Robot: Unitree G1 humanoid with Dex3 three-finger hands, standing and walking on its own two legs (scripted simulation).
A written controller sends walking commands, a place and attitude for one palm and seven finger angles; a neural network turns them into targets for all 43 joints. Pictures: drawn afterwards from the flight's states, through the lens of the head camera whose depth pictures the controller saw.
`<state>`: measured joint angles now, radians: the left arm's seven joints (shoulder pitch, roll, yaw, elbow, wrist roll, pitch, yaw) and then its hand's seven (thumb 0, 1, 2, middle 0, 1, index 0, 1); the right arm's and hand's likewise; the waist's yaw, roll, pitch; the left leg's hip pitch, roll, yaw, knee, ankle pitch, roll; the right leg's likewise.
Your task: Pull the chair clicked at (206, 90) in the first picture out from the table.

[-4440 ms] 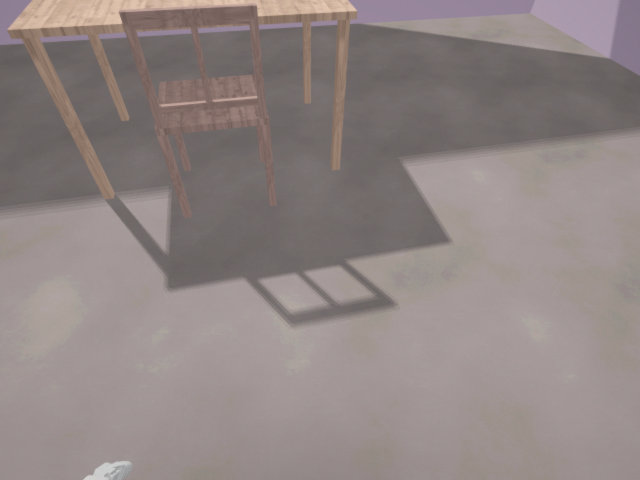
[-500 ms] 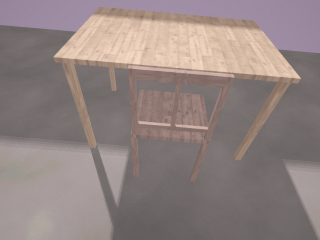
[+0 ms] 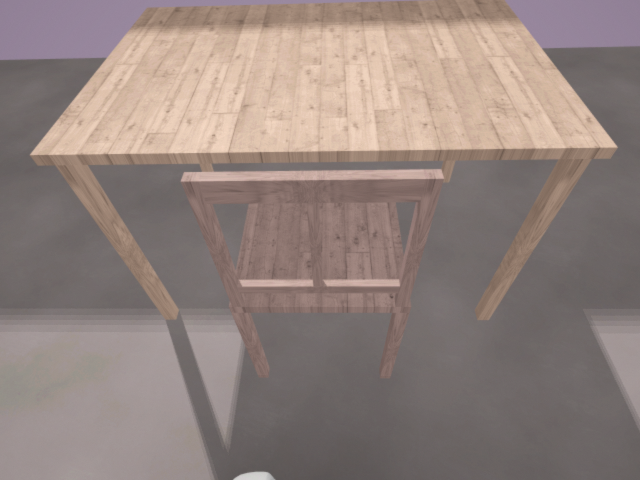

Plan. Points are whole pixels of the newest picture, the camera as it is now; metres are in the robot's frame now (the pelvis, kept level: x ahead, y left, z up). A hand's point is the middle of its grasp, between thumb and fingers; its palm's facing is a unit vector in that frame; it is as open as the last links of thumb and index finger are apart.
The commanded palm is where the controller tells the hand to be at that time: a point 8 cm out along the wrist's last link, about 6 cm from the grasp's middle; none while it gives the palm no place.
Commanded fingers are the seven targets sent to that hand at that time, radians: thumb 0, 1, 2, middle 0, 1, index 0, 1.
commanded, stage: come to a stop and stand still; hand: left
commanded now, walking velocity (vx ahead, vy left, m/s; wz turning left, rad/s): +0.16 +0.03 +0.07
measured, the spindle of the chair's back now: (315, 246) +0.53 +0.04 -0.10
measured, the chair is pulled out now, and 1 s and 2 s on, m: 0.00 0.00 0.00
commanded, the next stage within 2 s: look again from close up in 1.56 s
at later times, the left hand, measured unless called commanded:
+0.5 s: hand out of the picture +0.06 +0.19 -0.18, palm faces +0.05 -0.98 -0.21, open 7.4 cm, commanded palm none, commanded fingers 0.00 0.90 0.90 -0.20 -0.30 -0.20 -0.30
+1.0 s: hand out of the picture +0.05 +0.16 -0.17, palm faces +0.07 -0.97 -0.23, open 7.3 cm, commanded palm none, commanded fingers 0.00 0.90 0.90 -0.20 -0.30 -0.20 -0.30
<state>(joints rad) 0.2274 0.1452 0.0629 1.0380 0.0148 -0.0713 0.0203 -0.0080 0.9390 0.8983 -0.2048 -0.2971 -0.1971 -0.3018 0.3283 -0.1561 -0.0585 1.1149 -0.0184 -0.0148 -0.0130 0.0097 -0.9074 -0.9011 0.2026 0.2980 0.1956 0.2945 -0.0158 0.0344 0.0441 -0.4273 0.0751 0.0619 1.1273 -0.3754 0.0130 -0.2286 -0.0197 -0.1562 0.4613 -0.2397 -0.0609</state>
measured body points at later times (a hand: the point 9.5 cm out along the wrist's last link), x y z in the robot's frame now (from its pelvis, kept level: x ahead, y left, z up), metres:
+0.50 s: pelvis +0.06 +0.01 -0.01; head +0.10 +0.01 +0.44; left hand +0.06 +0.24 -0.17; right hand +0.16 -0.20 -0.16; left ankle +0.14 +0.12 -0.74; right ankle +0.01 -0.11 -0.71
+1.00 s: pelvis +0.05 -0.02 +0.00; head +0.10 -0.03 +0.45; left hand +0.04 +0.21 -0.15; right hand +0.04 -0.26 -0.16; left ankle +0.02 +0.11 -0.73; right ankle +0.02 -0.12 -0.74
